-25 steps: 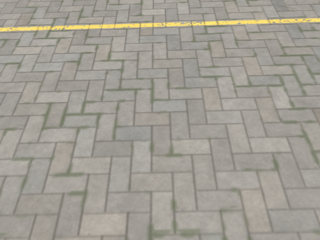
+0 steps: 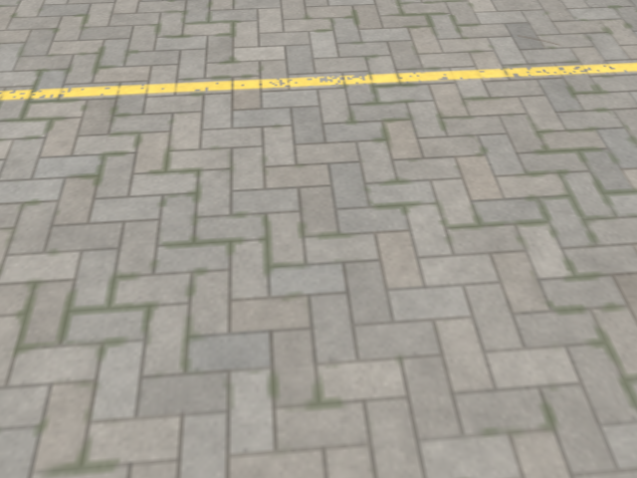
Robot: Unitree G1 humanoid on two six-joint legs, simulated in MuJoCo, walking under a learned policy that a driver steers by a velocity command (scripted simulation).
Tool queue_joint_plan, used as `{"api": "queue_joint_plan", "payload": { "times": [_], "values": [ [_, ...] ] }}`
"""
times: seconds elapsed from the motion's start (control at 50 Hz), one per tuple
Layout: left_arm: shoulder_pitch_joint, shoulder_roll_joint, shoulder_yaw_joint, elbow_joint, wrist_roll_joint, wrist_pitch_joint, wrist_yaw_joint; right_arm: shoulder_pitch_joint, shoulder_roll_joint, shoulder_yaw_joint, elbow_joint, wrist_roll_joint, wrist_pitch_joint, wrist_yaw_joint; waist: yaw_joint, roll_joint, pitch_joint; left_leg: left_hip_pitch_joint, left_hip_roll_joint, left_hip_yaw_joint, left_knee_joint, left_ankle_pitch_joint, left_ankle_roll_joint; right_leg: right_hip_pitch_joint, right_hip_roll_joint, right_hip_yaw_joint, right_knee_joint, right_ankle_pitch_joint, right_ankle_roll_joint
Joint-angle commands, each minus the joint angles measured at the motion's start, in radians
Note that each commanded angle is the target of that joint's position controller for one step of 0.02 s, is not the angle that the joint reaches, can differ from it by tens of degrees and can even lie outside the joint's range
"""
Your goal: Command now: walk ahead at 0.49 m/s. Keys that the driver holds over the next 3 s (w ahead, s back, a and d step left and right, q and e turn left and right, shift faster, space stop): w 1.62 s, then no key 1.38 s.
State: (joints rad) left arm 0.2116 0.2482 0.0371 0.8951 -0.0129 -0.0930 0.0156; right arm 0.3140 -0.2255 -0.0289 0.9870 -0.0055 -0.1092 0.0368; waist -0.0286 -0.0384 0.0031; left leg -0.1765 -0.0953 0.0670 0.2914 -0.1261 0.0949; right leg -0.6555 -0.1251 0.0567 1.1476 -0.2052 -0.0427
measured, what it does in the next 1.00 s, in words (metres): walks ahead: right foot, then left foot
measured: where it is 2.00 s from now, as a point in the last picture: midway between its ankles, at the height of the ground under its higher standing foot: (335, 280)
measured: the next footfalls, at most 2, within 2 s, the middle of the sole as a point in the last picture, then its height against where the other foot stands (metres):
right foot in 0.30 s outside the picture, level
left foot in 0.88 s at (289, 417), level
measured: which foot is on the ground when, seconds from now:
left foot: down 0.00-0.30, up 0.32-0.86, down 0.88-1.00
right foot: up 0.00-0.28, down 0.30-0.88, up 0.90-1.00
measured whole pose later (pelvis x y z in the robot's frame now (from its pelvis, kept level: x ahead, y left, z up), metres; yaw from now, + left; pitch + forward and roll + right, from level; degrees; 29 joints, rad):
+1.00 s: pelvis +0.55 -0.01 -0.01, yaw +1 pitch +2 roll +0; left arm 0.31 0.25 0.05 0.97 -0.03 -0.10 0.00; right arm 0.15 -0.24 -0.05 0.89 0.00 -0.10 0.03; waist 0.00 -0.03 0.03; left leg -0.37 -0.03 0.06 0.48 -0.15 0.07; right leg -0.38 -0.03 0.03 1.19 -0.38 -0.05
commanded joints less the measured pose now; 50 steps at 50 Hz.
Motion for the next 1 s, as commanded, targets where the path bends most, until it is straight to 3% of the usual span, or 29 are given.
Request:
{"api": "queue_joint_plan", "payload": {
  "times": [0.02,0.12,0.18,0.22,0.26,0.28,0.3,0.32,0.34,0.36,0.38,0.4,0.42,0.44,0.48,0.54,0.66,0.76,0.82,0.84,0.86,0.88,0.9,0.92,0.94,0.96,0.98,1.0],
  "values": [
    [0.036,0.048,0.015,-0.043,0.013,0.005,0.008,-0.038,-0.130,-0.020,-0.053,0.000,-0.018,-0.019,0.047,0.074,0.054,-0.102,0.281,-0.212,-0.208,0.074,0.170,-0.031,-0.045,0.003,-0.133,0.157,0.028],
    [-0.160,0.029,0.006,-0.095,0.001,-0.008,-0.009,0.066,-0.162,-0.026,-0.028,0.019,-0.002,-0.036,-0.026,0.077,0.056,0.013,0.268,-0.160,-0.187,0.087,0.121,0.003,0.009,-0.043,-0.471,0.320,0.038],
    [-0.243,0.034,0.002,-0.127,-0.008,-0.013,-0.027,0.116,-0.166,-0.028,-0.006,0.025,0.011,-0.037,-0.054,0.086,0.078,0.114,0.305,-0.171,-0.146,0.069,0.117,-0.009,0.025,-0.046,-0.561,0.273,0.032],
    [-0.266,0.047,0.003,-0.146,-0.010,-0.020,-0.041,0.127,-0.170,-0.033,0.002,0.025,0.021,-0.040,-0.049,0.093,0.082,0.180,0.338,-0.186,-0.103,0.084,0.107,-0.005,0.035,-0.044,-0.606,0.200,0.008],
    [-0.213,0.073,0.014,-0.143,-0.009,-0.029,-0.049,0.106,-0.186,-0.039,0.000,0.026,0.032,-0.042,-0.007,0.113,0.053,0.208,0.352,-0.191,-0.032,0.195,0.088,0.095,0.061,-0.064,-0.645,0.125,-0.021],
    [-0.123,0.101,0.029,-0.120,-0.008,-0.032,-0.048,0.081,-0.186,-0.038,-0.007,0.024,0.037,-0.042,0.049,0.116,0.001,0.199,0.324,-0.163,0.074,0.362,0.068,0.227,0.095,-0.092,-0.669,0.111,-0.042],
    [0.059,0.156,0.058,-0.065,-0.007,-0.034,-0.042,0.071,-0.158,-0.027,-0.016,0.014,0.040,-0.041,0.124,0.095,-0.112,0.126,0.263,-0.113,0.287,0.450,0.040,0.472,0.094,-0.083,-0.662,0.128,-0.078],
    [0.258,0.252,0.080,-0.030,0.005,-0.030,-0.032,0.079,-0.115,-0.006,-0.051,-0.009,0.035,-0.042,0.178,-0.055,-0.284,-0.091,0.183,-0.047,0.645,0.172,-0.001,0.784,-0.125,0.180,-0.658,0.146,-0.153],
    [0.288,0.288,0.086,-0.011,0.014,-0.026,-0.043,0.202,0.010,0.026,-0.044,0.013,0.008,-0.030,0.107,-0.324,-0.379,-0.475,0.017,-0.093,0.926,-0.418,-0.047,1.064,-0.291,0.638,-0.805,-0.037,-0.299],
    [0.249,0.178,0.058,-0.024,0.008,-0.029,-0.045,0.136,-0.122,-0.002,-0.037,0.036,-0.014,-0.028,0.131,-0.179,-0.304,-0.583,0.081,-0.201,1.038,-0.416,-0.028,1.007,-0.260,0.632,-0.846,-0.103,-0.256],
    [0.154,0.135,0.043,-0.045,0.005,-0.030,-0.042,0.038,-0.168,-0.015,-0.067,0.050,-0.025,-0.026,0.114,-0.114,-0.178,-0.617,0.132,-0.180,1.033,-0.312,-0.012,0.871,-0.229,0.466,-0.855,-0.018,-0.210],
    [0.068,0.115,0.034,-0.063,0.007,-0.028,-0.045,-0.004,-0.158,-0.016,-0.074,0.042,-0.023,-0.033,0.078,-0.018,-0.122,-0.563,0.183,-0.154,0.989,-0.219,-0.019,0.732,-0.188,0.349,-0.881,0.103,-0.190],
    [0.027,0.091,0.027,-0.069,0.011,-0.028,-0.049,-0.026,-0.146,-0.023,-0.077,0.027,-0.015,-0.038,0.054,0.002,-0.072,-0.526,0.210,-0.145,0.928,-0.165,-0.027,0.632,-0.148,0.268,-0.915,0.170,-0.182],
    [0.019,0.071,0.021,-0.061,0.019,-0.029,-0.052,-0.008,-0.126,-0.024,-0.076,0.023,-0.002,-0.037,0.026,-0.022,-0.062,-0.470,0.232,-0.147,0.892,-0.130,-0.031,0.575,-0.120,0.212,-0.945,0.200,-0.172],
    [0.048,0.075,0.023,-0.037,0.017,-0.033,-0.053,0.015,-0.090,-0.023,-0.070,0.023,0.020,-0.039,0.006,-0.028,-0.042,-0.443,0.235,-0.130,0.847,-0.103,-0.044,0.527,-0.096,0.145,-0.980,0.279,-0.183],
    [0.097,0.113,0.034,-0.009,0.017,-0.030,-0.037,-0.077,-0.090,-0.028,-0.107,0.013,0.031,-0.043,0.015,-0.009,0.002,-0.537,0.244,-0.123,0.727,0.001,-0.069,0.534,-0.096,0.092,-1.011,0.352,-0.192],
    [0.179,0.129,0.034,0.029,0.006,-0.014,-0.015,-0.291,-0.066,-0.021,-0.168,0.016,0.021,-0.030,0.074,-0.019,0.051,-0.521,0.204,-0.080,0.388,0.232,-0.075,0.567,-0.063,0.008,-1.042,0.279,-0.153],
    [0.242,0.138,0.042,0.074,-0.003,0.004,-0.007,-0.409,-0.073,-0.016,-0.218,0.026,0.009,-0.004,0.098,-0.024,0.095,-0.548,0.185,-0.079,0.266,0.171,-0.047,0.715,-0.124,0.015,-0.990,0.279,-0.147],
    [0.211,0.158,0.051,0.076,-0.005,0.017,-0.001,-0.363,-0.104,-0.028,-0.218,0.027,-0.001,0.009,0.052,-0.045,0.055,-0.427,0.150,-0.052,0.226,0.068,-0.010,0.760,-0.142,0.010,-0.899,0.455,-0.122],
    [0.189,0.166,0.053,0.071,-0.004,0.022,-0.001,-0.286,-0.128,-0.041,-0.198,0.025,-0.003,0.007,0.007,-0.059,0.005,-0.301,0.114,-0.021,0.218,0.052,0.007,0.750,-0.125,-0.008,-0.812,0.619,-0.108],
    [0.173,0.148,0.046,0.065,0.001,0.028,-0.001,-0.124,-0.169,-0.066,-0.146,0.024,-0.002,0.001,-0.069,-0.046,-0.087,-0.085,0.084,-0.001,0.209,0.065,0.034,0.696,-0.071,-0.046,-0.629,0.713,-0.083],
    [0.177,0.120,0.031,0.042,0.015,0.027,-0.002,0.067,-0.242,-0.089,-0.102,0.014,0.000,-0.009,-0.130,0.046,-0.230,0.234,0.239,-0.178,0.232,0.082,0.095,0.486,-0.011,-0.087,-0.326,0.488,-0.048],
    [0.307,-0.023,-0.010,0.040,0.014,0.004,-0.016,0.151,-0.316,-0.105,-0.078,0.005,0.005,-0.007,-0.067,0.316,-0.369,0.587,0.475,-0.666,0.122,-0.107,0.261,0.072,0.182,-0.075,0.048,-0.172,0.021],
    [0.263,0.057,0.006,0.053,-0.008,-0.022,-0.021,0.134,-0.225,-0.078,-0.082,0.014,0.005,-0.007,-0.092,0.264,-0.377,0.581,0.479,-0.800,0.018,-0.195,0.248,-0.048,0.162,0.073,0.194,-0.354,0.004],
    [0.166,0.126,0.025,0.019,-0.032,-0.038,-0.023,0.042,-0.181,-0.065,-0.098,0.018,0.002,-0.009,-0.077,0.214,-0.222,0.448,0.449,-0.650,0.004,-0.163,0.197,-0.119,0.107,0.063,0.218,-0.288,-0.015],
    [0.101,0.133,0.027,0.001,-0.032,-0.042,-0.016,-0.048,-0.152,-0.054,-0.121,0.015,0.000,-0.010,-0.044,0.119,-0.142,0.290,0.414,-0.519,-0.017,-0.070,0.168,-0.085,0.049,0.033,0.173,-0.188,-0.019],
    [0.068,0.125,0.033,-0.004,-0.015,-0.036,-0.008,-0.102,-0.123,-0.046,-0.126,0.006,-0.002,-0.005,-0.014,0.077,-0.078,0.152,0.377,-0.429,-0.049,0.017,0.152,-0.038,0.016,0.019,0.108,-0.127,-0.015],
    [0.090,0.111,0.039,-0.001,-0.007,-0.022,-0.004,-0.121,-0.098,-0.037,-0.123,-0.004,-0.006,-0.003,0.023,0.098,-0.066,0.074,0.346,-0.368,-0.078,0.056,0.138,0.029,-0.013,0.028,0.063,-0.088,-0.017]
  ]
}}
